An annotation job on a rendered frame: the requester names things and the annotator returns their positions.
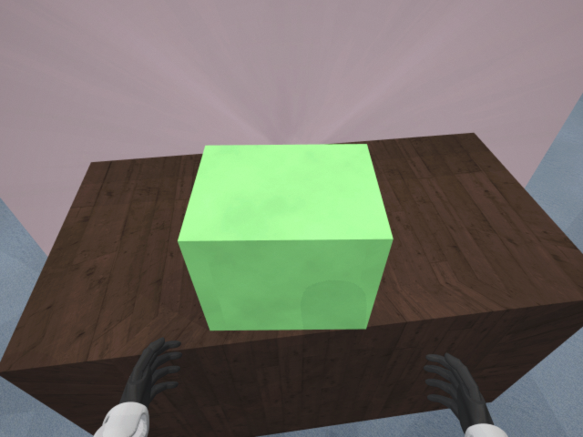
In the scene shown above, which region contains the carton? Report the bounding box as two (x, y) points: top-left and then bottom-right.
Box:
(178, 144), (393, 330)

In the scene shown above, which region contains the robot left forearm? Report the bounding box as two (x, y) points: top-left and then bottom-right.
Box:
(94, 401), (149, 437)

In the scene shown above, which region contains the left robot hand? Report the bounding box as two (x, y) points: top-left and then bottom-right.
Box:
(119, 337), (182, 408)

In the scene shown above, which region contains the pedestal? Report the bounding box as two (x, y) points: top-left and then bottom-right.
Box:
(0, 133), (583, 437)

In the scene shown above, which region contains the right robot hand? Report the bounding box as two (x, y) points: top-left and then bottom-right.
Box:
(424, 353), (494, 434)

